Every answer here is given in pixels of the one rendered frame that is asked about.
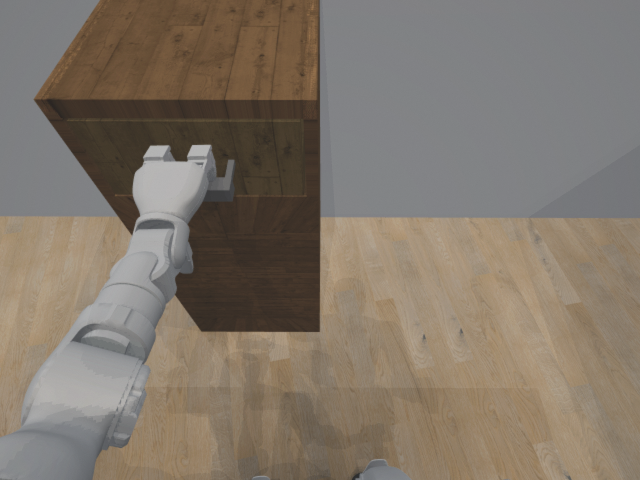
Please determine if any left robot forearm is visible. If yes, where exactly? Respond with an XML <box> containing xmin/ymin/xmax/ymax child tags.
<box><xmin>21</xmin><ymin>213</ymin><xmax>190</xmax><ymax>427</ymax></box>

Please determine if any left robot upper arm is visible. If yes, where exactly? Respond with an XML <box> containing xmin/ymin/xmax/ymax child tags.
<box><xmin>0</xmin><ymin>341</ymin><xmax>151</xmax><ymax>480</ymax></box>

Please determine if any left robot hand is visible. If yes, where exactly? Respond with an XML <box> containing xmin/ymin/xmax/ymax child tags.
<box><xmin>132</xmin><ymin>145</ymin><xmax>217</xmax><ymax>274</ymax></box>

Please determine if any robot right shin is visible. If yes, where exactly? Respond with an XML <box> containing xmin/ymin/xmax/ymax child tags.
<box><xmin>363</xmin><ymin>459</ymin><xmax>388</xmax><ymax>474</ymax></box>

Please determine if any handle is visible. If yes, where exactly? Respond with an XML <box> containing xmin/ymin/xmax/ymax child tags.
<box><xmin>203</xmin><ymin>160</ymin><xmax>236</xmax><ymax>202</ymax></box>

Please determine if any cabinet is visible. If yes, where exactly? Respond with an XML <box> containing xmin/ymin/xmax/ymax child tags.
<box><xmin>34</xmin><ymin>0</ymin><xmax>320</xmax><ymax>332</ymax></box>

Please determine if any drawer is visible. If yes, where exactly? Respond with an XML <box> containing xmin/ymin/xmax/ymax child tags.
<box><xmin>67</xmin><ymin>118</ymin><xmax>306</xmax><ymax>195</ymax></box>

